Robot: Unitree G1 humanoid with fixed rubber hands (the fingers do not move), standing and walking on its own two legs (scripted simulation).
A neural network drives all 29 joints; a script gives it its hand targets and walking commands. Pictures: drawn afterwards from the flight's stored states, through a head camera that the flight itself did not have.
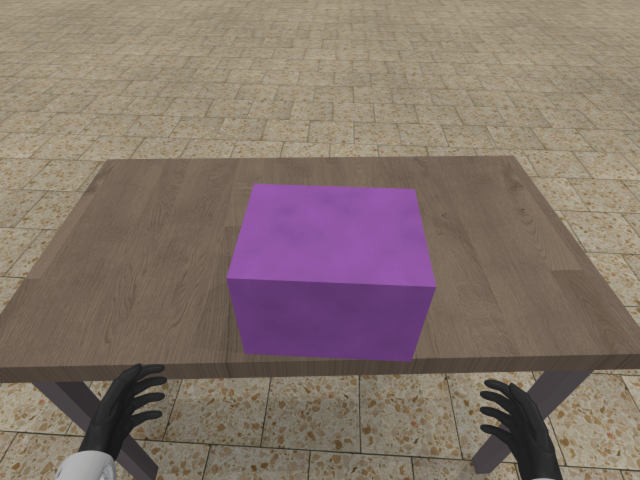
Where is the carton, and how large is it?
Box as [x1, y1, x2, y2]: [226, 184, 435, 361]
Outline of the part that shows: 254,184 226,277 244,352 259,354 410,361 435,288 414,189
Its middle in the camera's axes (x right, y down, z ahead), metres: +0.02 +0.05 +0.60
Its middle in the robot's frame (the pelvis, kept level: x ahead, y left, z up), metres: +0.43 +0.00 +0.03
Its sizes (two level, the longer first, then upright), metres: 0.254 0.197 0.178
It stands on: a table, 0.72 m high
